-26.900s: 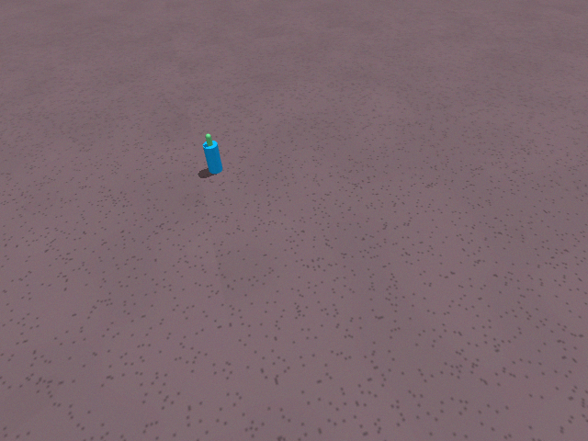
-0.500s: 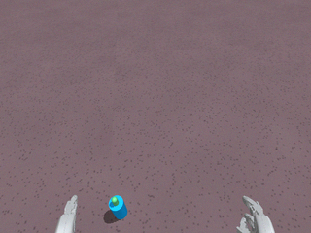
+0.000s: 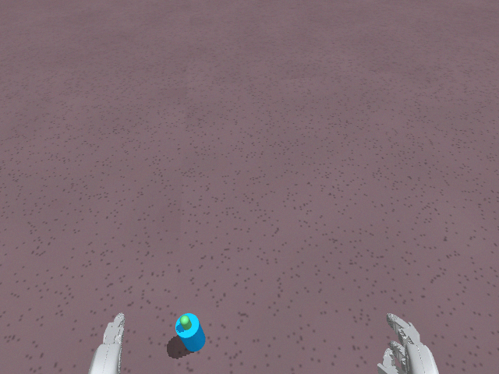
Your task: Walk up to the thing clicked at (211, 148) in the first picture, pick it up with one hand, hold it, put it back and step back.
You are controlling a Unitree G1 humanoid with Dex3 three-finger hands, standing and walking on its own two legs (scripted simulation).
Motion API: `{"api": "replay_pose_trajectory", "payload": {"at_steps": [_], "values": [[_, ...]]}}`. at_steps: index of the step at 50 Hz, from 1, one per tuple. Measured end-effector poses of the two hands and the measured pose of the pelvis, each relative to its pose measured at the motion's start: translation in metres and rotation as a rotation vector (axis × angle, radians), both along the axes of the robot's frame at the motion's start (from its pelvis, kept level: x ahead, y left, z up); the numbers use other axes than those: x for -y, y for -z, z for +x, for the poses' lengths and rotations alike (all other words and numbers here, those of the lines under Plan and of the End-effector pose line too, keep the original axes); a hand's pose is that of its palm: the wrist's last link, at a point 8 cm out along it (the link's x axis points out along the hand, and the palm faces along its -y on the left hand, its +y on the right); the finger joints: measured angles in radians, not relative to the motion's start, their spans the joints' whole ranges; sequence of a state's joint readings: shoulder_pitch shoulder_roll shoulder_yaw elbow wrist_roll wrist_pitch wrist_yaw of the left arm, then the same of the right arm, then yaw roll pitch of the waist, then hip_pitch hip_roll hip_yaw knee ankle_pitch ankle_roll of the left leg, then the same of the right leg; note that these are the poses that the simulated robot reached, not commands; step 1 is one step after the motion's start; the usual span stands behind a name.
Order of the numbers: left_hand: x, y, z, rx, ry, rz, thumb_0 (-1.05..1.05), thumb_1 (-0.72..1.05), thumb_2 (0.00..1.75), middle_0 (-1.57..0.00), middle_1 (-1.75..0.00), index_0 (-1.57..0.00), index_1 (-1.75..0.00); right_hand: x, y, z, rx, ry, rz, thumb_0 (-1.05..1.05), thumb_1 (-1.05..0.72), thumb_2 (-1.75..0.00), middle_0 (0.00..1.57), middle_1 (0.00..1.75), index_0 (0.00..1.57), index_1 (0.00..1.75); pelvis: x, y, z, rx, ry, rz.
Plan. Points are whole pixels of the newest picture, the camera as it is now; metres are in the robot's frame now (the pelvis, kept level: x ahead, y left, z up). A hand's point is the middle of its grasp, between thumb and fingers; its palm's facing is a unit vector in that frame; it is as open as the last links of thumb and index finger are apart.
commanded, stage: home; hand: left
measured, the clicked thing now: (189, 330) +0.39 +0.23 -0.61
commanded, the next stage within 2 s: stand in 0.36 s
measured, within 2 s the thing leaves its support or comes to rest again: neither
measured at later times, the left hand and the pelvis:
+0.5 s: hand (144, 370) +0.17 +0.19 -0.06, palm faces +0.11 -0.95 -0.29, open 17.5 cm; pelvis +0.00 +0.00 +0.00, yaw +0 degrees
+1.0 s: hand out of the picture +0.12 +0.24 -0.11, palm faces -0.01 -0.94 -0.35, open 8.2 cm; pelvis +0.01 +0.00 +0.02, yaw +1 degrees
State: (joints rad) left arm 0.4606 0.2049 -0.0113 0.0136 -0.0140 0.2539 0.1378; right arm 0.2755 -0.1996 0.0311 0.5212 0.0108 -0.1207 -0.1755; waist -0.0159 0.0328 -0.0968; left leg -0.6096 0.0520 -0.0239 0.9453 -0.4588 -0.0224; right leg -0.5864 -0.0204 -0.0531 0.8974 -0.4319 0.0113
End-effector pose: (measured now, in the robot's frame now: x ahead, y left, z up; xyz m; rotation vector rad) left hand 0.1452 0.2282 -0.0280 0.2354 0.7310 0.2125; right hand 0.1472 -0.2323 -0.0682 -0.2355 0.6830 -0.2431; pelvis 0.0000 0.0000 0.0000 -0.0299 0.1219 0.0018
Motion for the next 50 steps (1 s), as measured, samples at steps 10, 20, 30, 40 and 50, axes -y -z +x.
{"api": "replay_pose_trajectory", "payload": {"at_steps": [10, 20, 30, 40, 50], "values": [[-0.003, 0.000, 0.002, 0.002, 0.000, 0.000, -0.01, -0.56, 0.04, -0.05, -0.05, -0.06, -0.05, -0.001, -0.002, 0.000, -0.001, 0.004, -0.006, 0.02, -0.90, -0.90, 0.20, 0.30, 0.20, 0.31, -0.002, 0.000, 0.002, 0.002, 0.000, -0.002], [-0.004, -0.001, 0.003, 0.002, 0.000, 0.000, -0.01, -0.56, 0.04, -0.06, -0.05, -0.06, -0.05, -0.003, -0.002, 0.002, 0.000, -0.002, -0.002, 0.02, -0.90, -0.90, 0.20, 0.30, 0.20, 0.31, -0.003, -0.001, 0.002, -0.002, 0.000, -0.002], [-0.003, 0.001, 0.006, -0.011, -0.003, -0.001, -0.01, -0.46, 0.14, -0.11, -0.13, -0.11, -0.14, -0.003, 0.000, 0.007, -0.005, -0.004, -0.001, 0.02, -0.90, -0.90, 0.20, 0.30, 0.20, 0.31, -0.002, 0.000, 0.006, -0.011, 0.000, -0.001], [-0.013, 0.020, 0.013, -0.043, 0.089, 0.042, 0.00, 0.13, 0.66, -0.19, -0.27, -0.19, -0.27, 0.007, 0.013, 0.006, -0.172, -0.128, -0.045, 0.01, -0.90, -0.90, 0.20, 0.30, 0.20, 0.30, -0.001, -0.006, 0.006, 0.044, -0.002, 0.018], [-0.058, 0.048, -0.037, -0.297, 0.021, 0.054, 0.01, 0.73, 0.87, -0.20, -0.29, -0.20, -0.30, 0.045, 0.011, -0.036, -0.394, -0.054, -0.043, 0.01, -0.90, -0.90, 0.20, 0.30, 0.20, 0.30, -0.005, -0.024, 0.010, 0.113, -0.007, 0.030]]}}
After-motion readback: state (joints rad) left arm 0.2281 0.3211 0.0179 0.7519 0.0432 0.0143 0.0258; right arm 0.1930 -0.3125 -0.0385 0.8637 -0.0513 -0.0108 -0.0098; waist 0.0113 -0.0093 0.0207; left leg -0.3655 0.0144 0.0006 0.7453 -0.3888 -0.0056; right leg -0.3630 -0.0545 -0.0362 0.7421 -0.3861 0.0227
